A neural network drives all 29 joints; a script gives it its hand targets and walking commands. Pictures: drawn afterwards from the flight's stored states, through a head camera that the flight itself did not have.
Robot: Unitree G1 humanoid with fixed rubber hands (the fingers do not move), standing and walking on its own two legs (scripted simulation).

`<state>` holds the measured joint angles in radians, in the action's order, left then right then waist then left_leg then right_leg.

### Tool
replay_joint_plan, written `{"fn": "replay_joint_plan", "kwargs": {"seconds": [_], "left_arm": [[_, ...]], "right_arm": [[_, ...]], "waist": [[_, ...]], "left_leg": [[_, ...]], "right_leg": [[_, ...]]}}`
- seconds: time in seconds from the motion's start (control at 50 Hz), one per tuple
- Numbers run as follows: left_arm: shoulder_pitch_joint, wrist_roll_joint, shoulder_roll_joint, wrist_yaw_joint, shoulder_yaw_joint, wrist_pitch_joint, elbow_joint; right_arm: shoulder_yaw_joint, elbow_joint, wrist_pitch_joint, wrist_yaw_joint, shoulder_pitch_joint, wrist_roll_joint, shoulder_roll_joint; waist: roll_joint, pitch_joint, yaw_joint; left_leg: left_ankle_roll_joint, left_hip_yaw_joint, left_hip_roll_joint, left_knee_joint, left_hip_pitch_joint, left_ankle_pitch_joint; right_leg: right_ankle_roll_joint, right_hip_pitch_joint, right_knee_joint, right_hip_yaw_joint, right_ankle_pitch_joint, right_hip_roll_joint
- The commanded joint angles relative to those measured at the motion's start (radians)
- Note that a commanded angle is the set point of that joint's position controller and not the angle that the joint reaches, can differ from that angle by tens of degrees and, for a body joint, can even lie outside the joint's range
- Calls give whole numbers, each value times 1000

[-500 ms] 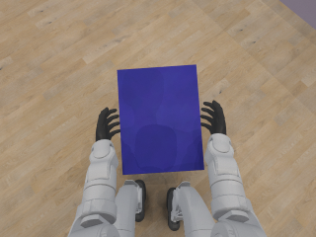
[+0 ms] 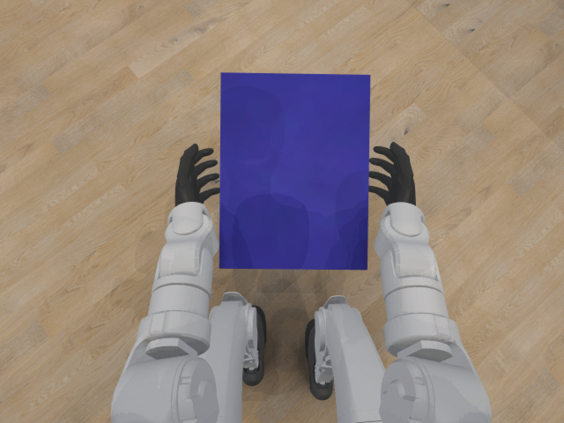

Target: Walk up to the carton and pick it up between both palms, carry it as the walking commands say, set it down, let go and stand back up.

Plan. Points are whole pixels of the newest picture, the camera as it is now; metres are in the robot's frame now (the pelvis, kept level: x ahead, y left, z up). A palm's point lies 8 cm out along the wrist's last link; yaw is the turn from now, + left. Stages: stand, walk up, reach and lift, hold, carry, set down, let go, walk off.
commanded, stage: set down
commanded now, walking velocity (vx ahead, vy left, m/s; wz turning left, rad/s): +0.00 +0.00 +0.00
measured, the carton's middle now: (292, 177) +0.47 -0.01 -0.18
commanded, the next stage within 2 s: none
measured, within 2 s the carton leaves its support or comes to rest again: neither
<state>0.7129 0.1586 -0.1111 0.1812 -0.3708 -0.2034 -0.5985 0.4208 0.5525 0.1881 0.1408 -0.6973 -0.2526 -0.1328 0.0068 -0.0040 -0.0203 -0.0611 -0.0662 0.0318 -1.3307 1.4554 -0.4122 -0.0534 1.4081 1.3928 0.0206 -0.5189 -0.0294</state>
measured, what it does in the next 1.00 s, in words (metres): lowers itself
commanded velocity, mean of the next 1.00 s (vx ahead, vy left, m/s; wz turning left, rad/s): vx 0.00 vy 0.00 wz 0.00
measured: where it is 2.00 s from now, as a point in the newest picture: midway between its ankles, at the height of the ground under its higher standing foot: (287, 365)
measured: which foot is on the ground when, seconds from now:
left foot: down 0.00-1.00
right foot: down 0.00-1.00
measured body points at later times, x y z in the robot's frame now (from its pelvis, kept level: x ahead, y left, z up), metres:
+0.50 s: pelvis -0.03 -0.02 -0.08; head +0.23 -0.03 +0.28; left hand +0.43 +0.13 -0.17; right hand +0.45 -0.17 -0.16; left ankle +0.09 +0.08 -0.58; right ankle +0.06 -0.10 -0.58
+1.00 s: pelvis -0.04 -0.01 -0.14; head +0.30 -0.02 +0.15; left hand +0.45 +0.13 -0.29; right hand +0.47 -0.16 -0.28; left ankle +0.09 +0.09 -0.58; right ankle +0.06 -0.10 -0.58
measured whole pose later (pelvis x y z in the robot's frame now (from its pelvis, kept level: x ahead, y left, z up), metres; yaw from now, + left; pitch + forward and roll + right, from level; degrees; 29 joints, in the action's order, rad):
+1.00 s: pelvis -0.04 -0.01 -0.14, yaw +3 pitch +35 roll +2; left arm 1.08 0.02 0.02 0.28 -0.34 -0.24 -0.64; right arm 0.42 0.61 0.26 0.14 -1.13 -0.23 0.02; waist -0.01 -0.26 -0.04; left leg -0.04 -0.07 0.06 -1.79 1.95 -0.44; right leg -0.04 1.90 1.90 0.02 -0.60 -0.03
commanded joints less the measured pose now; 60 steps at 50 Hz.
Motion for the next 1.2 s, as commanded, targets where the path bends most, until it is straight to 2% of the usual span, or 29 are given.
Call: {"fn": "replay_joint_plan", "kwargs": {"seconds": [0.0, 0.02, 0.04, 0.06, 0.08, 0.1, 0.12, 0.14, 0.22, 0.24, 0.28, 0.3, 0.36, 0.4, 0.48, 0.54, 0.58, 0.6, 0.68, 0.76, 0.8, 0.86, 0.88, 0.94, 1.02, 1.04, 1.08, 1.14, 1.18], "left_arm": [[558, -126, -910, -253, 666, 39, 109], [494, -118, -956, -246, 685, 29, 47], [547, -136, -887, -244, 677, 43, 101], [621, -158, -913, -240, 728, 49, 143], [568, -163, -882, -243, 712, 52, 137], [662, -188, -837, -248, 725, 57, 171], [615, -163, -834, -242, 696, 58, 130], [658, -182, -826, -244, 725, 56, 106], [700, -203, -769, -235, 699, 56, 97], [714, -176, -742, -223, 688, 58, 101], [749, -183, -739, -230, 655, 51, 46], [741, -172, -757, -237, 639, 40, -38], [762, -117, -735, -236, 544, 14, -118], [886, -118, -725, -241, 539, 8, -70], [906, -69, -710, -271, 454, -20, -148], [1040, -112, -747, -279, 500, -17, -8], [1019, -134, -747, -284, 532, -18, -13], [1025, -171, -805, -291, 544, -26, -7], [1029, -152, -745, -275, 552, -10, 42], [1001, -194, -747, -252, 588, 8, 85], [987, -229, -752, -248, 636, 9, 104], [1068, -241, -750, -235, 669, 17, 156], [1048, -246, -728, -230, 655, 14, 128], [1080, -259, -681, -228, 653, 15, 100], [1233, -274, -642, -223, 698, 8, 183], [1191, -291, -627, -211, 694, 11, 180], [1344, -328, -566, -198, 717, 13, 331], [1399, -355, -463, -174, 723, -7, 354], [1339, -369, -562, -183, 703, -30, 205]], "right_arm": [[-631, 85, -20, -357, -512, 171, -787], [-626, 43, -36, -354, -528, 182, -748], [-640, 72, -20, -350, -514, 182, -778], [-610, 91, -26, -344, -510, 167, -729], [-675, 1, -33, -337, -540, 207, -793], [-636, 69, -20, -324, -520, 178, -736], [-666, -7, -31, -314, -578, 200, -797], [-633, 63, -29, -311, -568, 186, -747], [-668, 41, -23, -289, -657, 218, -737], [-681, 17, -24, -287, -699, 232, -752], [-695, 16, -23, -275, -736, 249, -725], [-648, 56, -15, -265, -752, 206, -734], [-607, 162, 17, -283, -780, 195, -767], [-575, 197, 38, -296, -810, 185, -734], [-529, 281, 72, -293, -832, 168, -826], [-492, 230, 74, -301, -846, 152, -804], [-540, 226, 78, -302, -862, 178, -803], [-539, 185, 76, -295, -875, 162, -787], [-583, 120, 62, -306, -903, 200, -799], [-601, 110, 41, -307, -867, 196, -735], [-691, 20, 32, -303, -928, 273, -734], [-666, 68, 35, -302, -894, 258, -723], [-698, 36, 33, -301, -971, 295, -712], [-665, 98, 37, -302, -943, 260, -688], [-699, -3, 26, -294, -1121, 351, -627], [-744, 9, 40, -297, -1077, 350, -629], [-810, -119, 44, -281, -1212, 402, -586], [-792, -81, 77, -247, -1214, 404, -518], [-813, -125, 77, -239, -1296, 425, -550]], "waist": [[-41, 1141, -8], [-117, 1159, -37], [-45, 1150, -37], [-101, 1181, -90], [-64, 1248, -48], [-10, 1163, -105], [-15, 1249, -43], [-33, 1135, -88], [28, 1136, -49], [-9, 1169, 1], [32, 1153, 2], [12, 1051, -64], [14, 955, 10], [5, 969, -35], [47, 931, 17], [40, 1054, -50], [7, 1098, -18], [28, 1143, -87], [-32, 1217, 7], [-13, 1284, -33], [1, 1402, 15], [-17, 1404, -38], [-29, 1440, 15], [20, 1352, -36], [-90, 1585, 19], [-7, 1604, -13], [31, 1825, 29], [45, 1876, -5], [81, 1793, 16]], "left_leg": [[68, 193, 110, -5, -632, 492], [74, 177, 111, -36, -666, 543], [67, 183, 114, -34, -590, 491], [95, 183, 110, -51, -585, 493], [74, 148, 122, -81, -593, 576], [78, 168, 122, -77, -459, 488], [74, 128, 130, -100, -479, 486], [79, 143, 129, -98, -416, 435], [63, 142, 129, -116, -364, 396], [64, 126, 127, -138, -361, 352], [47, 112, 129, -184, -289, 293], [53, 110, 135, -185, -197, 185], [34, 99, 128, -181, -135, 52], [45, 95, 121, -203, -123, -12], [46, 50, 128, -240, -30, -67], [45, 74, 124, -239, -103, 21], [51, 62, 120, -272, -103, 44], [48, 79, 127, -287, -101, 95], [50, 73, 125, -332, -129, 193], [66, 89, 129, -383, -155, 329], [63, 88, 127, -388, -229, 364], [65, 84, 136, -415, -229, 352], [57, 70, 126, -437, -216, 333], [56, 74, 124, -431, -126, 303], [67, 48, 112, -498, -256, 289], [65, 55, 103, -522, -291, 316], [63, 27, 112, -561, -313, 344], [62, 29, 99, -553, -377, 293], [46, 22, 104, -564, -321, 258]], "right_leg": [[12, -89, -58, -76, 396, -131], [2, -64, -59, -86, 408, -134], [11, -109, -61, -93, 421, -129], [4, -83, -37, -85, 421, -132], [17, -175, -53, -97, 521, -130], [25, -152, -35, -91, 481, -127], [30, -225, -40, -100, 512, -127], [30, -126, -16, -88, 458, -132], [43, -136, 22, -80, 415, -124], [49, -98, 39, -93, 372, -125], [46, -128, 42, -104, 342, -115], [53, -80, 33, -92, 238, -103], [44, -18, 36, -109, 108, -102], [39, 48, 60, -80, 39, -108], [50, -4, 41, -111, -22, -101], [40, 51, 105, -63, 101, -120], [41, 30, 132, -79, 127, -115], [45, 12, 145, -59, 177, -116], [39, 65, 209, -63, 260, -119], [42, 105, 261, -62, 351, -125], [44, 51, 293, -40, 381, -125], [34, 65, 296, -46, 371, -128], [41, 43, 328, -48, 353, -114], [38, 28, 326, -40, 365, -115], [29, 3, 382, -49, 345, -105], [35, -28, 390, -35, 357, -99], [30, -174, 427, -41, 422, -99], [38, -246, 428, -34, 372, -94], [39, -243, 421, -40, 336, -90]]}}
